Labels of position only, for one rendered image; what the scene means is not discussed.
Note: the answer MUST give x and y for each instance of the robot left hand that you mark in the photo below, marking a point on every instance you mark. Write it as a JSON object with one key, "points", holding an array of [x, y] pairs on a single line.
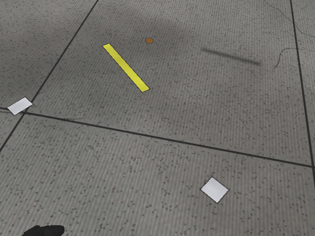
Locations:
{"points": [[47, 230]]}

